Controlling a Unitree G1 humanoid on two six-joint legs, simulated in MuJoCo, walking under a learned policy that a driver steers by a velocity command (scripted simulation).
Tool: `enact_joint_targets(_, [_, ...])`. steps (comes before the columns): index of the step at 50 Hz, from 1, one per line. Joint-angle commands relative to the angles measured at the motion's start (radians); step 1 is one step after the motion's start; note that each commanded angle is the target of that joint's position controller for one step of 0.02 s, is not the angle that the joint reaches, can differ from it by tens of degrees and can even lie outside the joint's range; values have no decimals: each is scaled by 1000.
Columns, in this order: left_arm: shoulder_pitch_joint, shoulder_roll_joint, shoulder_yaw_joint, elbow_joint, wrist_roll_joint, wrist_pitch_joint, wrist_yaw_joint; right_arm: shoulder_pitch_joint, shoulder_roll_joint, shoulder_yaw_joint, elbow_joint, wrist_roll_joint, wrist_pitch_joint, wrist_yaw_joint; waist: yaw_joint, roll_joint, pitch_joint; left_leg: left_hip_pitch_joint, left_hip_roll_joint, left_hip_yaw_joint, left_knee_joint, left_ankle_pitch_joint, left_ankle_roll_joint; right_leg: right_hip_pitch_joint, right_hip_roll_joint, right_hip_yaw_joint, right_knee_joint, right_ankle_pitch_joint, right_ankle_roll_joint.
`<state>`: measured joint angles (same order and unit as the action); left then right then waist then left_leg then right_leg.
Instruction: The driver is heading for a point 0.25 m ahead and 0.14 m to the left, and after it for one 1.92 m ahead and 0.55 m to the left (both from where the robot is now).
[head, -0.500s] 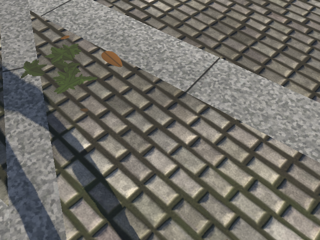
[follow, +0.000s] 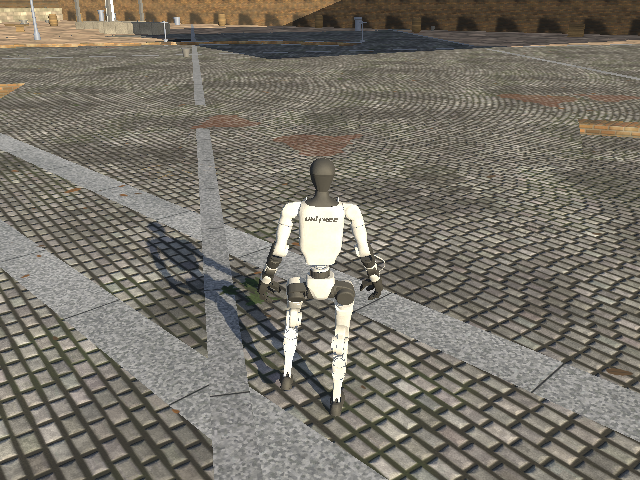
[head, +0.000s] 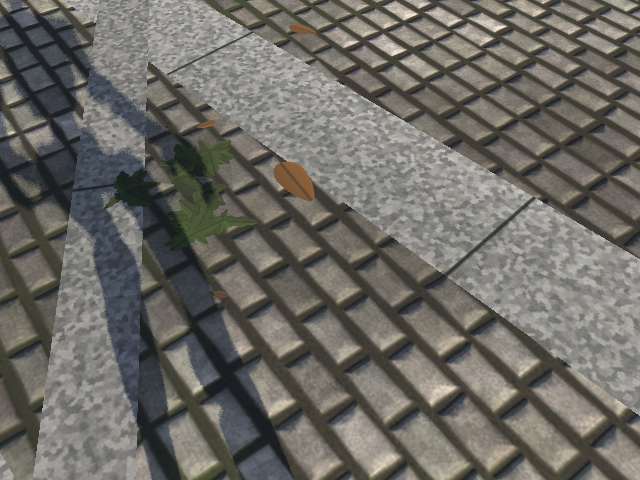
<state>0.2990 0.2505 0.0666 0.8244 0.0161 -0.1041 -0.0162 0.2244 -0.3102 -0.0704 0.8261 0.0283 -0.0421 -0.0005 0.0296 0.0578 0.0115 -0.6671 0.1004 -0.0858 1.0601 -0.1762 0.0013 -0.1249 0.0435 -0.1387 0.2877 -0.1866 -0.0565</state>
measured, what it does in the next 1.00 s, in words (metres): walks ahead, turning left: left foot, then right foot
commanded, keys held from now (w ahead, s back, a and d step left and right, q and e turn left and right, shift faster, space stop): w+q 0.66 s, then w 0.34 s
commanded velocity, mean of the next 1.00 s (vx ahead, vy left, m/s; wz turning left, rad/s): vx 0.50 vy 0.00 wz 0.45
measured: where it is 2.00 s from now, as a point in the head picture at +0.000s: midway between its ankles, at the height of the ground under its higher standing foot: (201, 278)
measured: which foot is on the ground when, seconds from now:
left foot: up 0.00-0.28, down 0.30-0.78, up 0.80-1.00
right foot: down 0.00-0.32, up 0.34-0.74, down 0.76-1.00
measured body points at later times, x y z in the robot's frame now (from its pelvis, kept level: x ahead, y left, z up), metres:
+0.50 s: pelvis +0.27 +0.08 -0.01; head +0.30 +0.09 +0.44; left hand +0.35 +0.38 -0.10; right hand +0.44 -0.17 -0.11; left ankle +0.27 +0.14 -0.75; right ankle +0.33 -0.10 -0.67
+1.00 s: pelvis +0.55 +0.11 +0.00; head +0.57 +0.11 +0.45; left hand +0.46 +0.37 -0.12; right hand +0.80 -0.06 -0.11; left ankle +0.50 +0.25 -0.68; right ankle +0.59 +0.02 -0.75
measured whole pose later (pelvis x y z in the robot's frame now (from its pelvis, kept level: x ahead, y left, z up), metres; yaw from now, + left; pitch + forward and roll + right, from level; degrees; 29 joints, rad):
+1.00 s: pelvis +0.55 +0.11 +0.00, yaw +28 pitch +2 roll -1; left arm 0.33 0.26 0.05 0.81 0.00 -0.10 -0.02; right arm 0.23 -0.29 -0.06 0.68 0.01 -0.05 0.00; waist 0.05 0.05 0.01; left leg -0.58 0.06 -0.05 1.02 -0.29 0.01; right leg -0.20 0.05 -0.02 0.35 -0.19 -0.04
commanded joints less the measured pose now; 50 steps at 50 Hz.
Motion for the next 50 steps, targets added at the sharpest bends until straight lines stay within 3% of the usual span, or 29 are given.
enact_joint_targets(1, [-67, 132, 30, -54, 3, -21, 14, 16, -27, -8, -54, -4, -3, 6, -34, -112, 14, -47, 27, -39, -104, 164, -8, 7, -277, 106, -164, 286, -125])
enact_joint_targets(5, [-23, 160, 35, -28, -8, -9, 27, -128, 1, 8, -107, -11, -8, 32, 22, -86, 62, -30, 11, 48, -312, 275, 10, 57, -280, 13, -174, 295, -101])
enact_joint_targets(9, [41, 182, 44, 6, -23, 24, 32, -230, 4, 14, -177, -7, -9, 57, 53, -85, 89, -90, -9, 105, -407, 176, 45, 220, -327, -24, -103, 410, -91])
enact_joint_targets(12, [18, 220, 53, 0, -31, 47, 43, -192, -31, -5, -204, -5, -4, 70, 0, -138, 25, 48, -89, 191, -421, 29, 96, 270, -332, -66, 58, 838, -59])
enact_joint_targets(13, [7, 234, 56, -4, -32, 56, 48, -118, -58, -20, -194, -3, -1, 69, -47, -159, -24, 150, -129, 215, -418, -19, 120, 265, -327, -76, 174, 981, -48])
enact_joint_targets(14, [-12, 242, 56, -9, -35, 62, 52, 17, -104, -47, -166, 0, 0, 62, -126, -153, -95, 341, -167, 217, -472, 9, 153, 207, -302, -94, 356, 996, -25])
enact_joint_targets(15, [-20, 231, 49, -23, -31, 56, 56, 183, -177, -82, -128, -3, 8, 42, -210, -95, -181, 643, -126, 100, -529, 59, 202, 2, -262, -96, 625, 767, 18])
enact_joint_targets(16, [55, 81, 2, -81, 1, 25, 40, 170, -297, -106, -146, 2, 12, 25, -113, 211, -272, 1047, 166, -466, -587, 36, 411, -503, -40, -65, 1079, -160, 101])
enact_joint_targets(17, [22, 129, 1, -94, -24, -26, 18, 194, -238, -79, -167, -11, 0, 27, -145, 99, -439, 1127, 261, -770, -739, -72, 475, -635, 0, 224, 1195, -388, 82])
enact_joint_targets(18, [-99, 176, 14, -125, -66, -46, 5, 181, -167, -60, -160, -22, -9, 29, -171, 37, -315, 1047, 215, -600, -749, -57, 403, -700, -57, 252, 1177, -322, 54])
enact_joint_targets(19, [-118, 157, 8, -139, -61, -53, 7, 118, -136, -52, -158, -15, -19, 32, -116, -44, -175, 873, 167, -458, -754, 23, 356, -691, -104, 241, 1053, -243, 42])
enact_joint_targets(20, [-140, 156, 13, -123, -26, -45, 19, 51, -84, -35, -167, -10, -21, 31, -79, -97, -109, 736, 113, -345, -772, 104, 304, -626, -145, 225, 948, -199, 39])
enact_joint_targets(21, [-106, 164, 19, -126, -15, -34, 20, 11, -89, -33, -186, -21, -23, 26, -36, -31, -78, 619, 106, -317, -790, 202, 321, -554, -157, 229, 909, -171, 53])
enact_joint_targets(24, [-80, 142, 19, -124, -4, -2, 21, -8, -108, -40, -199, -21, -27, 14, -2, -43, -55, 463, 62, -236, -831, 289, 316, -470, -160, 206, 775, -126, 99])
enact_joint_targets(27, [-193, 100, 1, -160, 2, 6, 22, 33, -140, -49, -187, -12, -23, -4, -38, -22, -24, 396, 8, -159, -829, 276, 274, -455, -127, 184, 546, 64, 129])
enact_joint_targets(29, [-265, 88, -7, -176, -4, 1, 15, 59, -142, -50, -181, -7, -16, -9, -71, 7, -22, 379, -22, -142, -813, 192, 239, -403, -90, 179, 392, 198, 130])
enact_joint_targets(32, [-337, 108, -2, -201, -22, -8, 3, 111, -143, -51, -163, -2, -7, -11, -102, 32, -22, 415, -1, -204, -775, 101, 219, -363, -56, 194, 281, 251, 123])
enact_joint_targets(35, [-322, 145, 12, -203, -24, -23, -10, 129, -125, -46, -153, -5, -3, -15, -89, 59, -29, 507, 44, -285, -697, 52, 199, -337, -56, 211, 219, 184, 88])
enact_joint_targets(37, [-232, 156, 24, -180, -20, -33, -11, 117, -106, -40, -151, -10, 0, -15, -37, 81, -43, 523, 35, -294, -623, 111, 172, -224, -50, 181, 170, 145, 46])
enact_joint_targets(38, [-143, 184, 38, -163, -8, -38, -5, 118, -70, -27, -156, -15, -3, -12, 6, 67, -104, 500, -14, -255, -502, 177, 141, -76, -82, 201, 165, 136, 8])
enact_joint_targets(39, [2, 237, 50, -150, 5, -40, 1, 129, -22, -6, -174, -31, -6, -11, 60, -50, -235, 384, -79, -172, -221, 29, 101, 158, -246, 377, 174, 120, -59])
enact_joint_targets(40, [97, 325, 76, -92, 4, -26, -8, 292, 25, 8, -181, 6, -18, -10, -4, -408, -322, 24, -213, -62, 104, -391, 32, 441, -442, 859, 65, -114, -244])
enact_joint_targets(41, [92, 225, 55, -100, -27, -23, -15, 253, -80, -8, -158, 16, -21, -14, 36, -278, -245, -115, -152, -112, 219, -392, 25, 414, -440, 948, -2, -384, -231])
enact_joint_targets(42, [47, 168, 38, -108, -28, -17, -11, 122, -126, -20, -176, 9, -20, -13, 61, -182, -119, -150, -117, -100, 241, -299, 29, 302, -396, 790, -10, -366, -184])
enact_joint_targets(43, [-4, 154, 27, -117, -14, -10, -10, 56, -112, -17, -192, -6, -20, -15, 43, -116, -66, -121, -83, -62, 215, -232, 30, 191, -352, 672, -20, -250, -160])
enact_joint_targets(44, [-32, 135, 19, -113, -9, -5, -8, 20, -98, -16, -206, -21, -24, -11, 26, -107, -17, -105, -56, -51, 156, -185, 28, 106, -318, 598, -40, -149, -163])
enact_joint_targets(45, [-46, 123, 12, -111, -2, -6, -5, 28, -81, -16, -208, -20, -26, -6, -2, -140, -11, -51, -26, -41, 108, -152, 28, 48, -290, 537, -58, -65, -155])
enact_joint_targets(47, [-40, 117, 10, -97, -11, -9, -4, 47, -49, -9, -200, -15, -24, 0, -19, -166, -22, -7, -13, -7, 31, -137, 19, 15, -260, 455, -87, 44, -160])
enact_joint_targets(50, [-14, 165, 21, -74, -23, -8, 3, -29, -16, 7, -225, -25, -25, 2, -4, -139, -7, -20, 3, 25, -136, -52, -1, 3, -265, 374, -124, 170, -177])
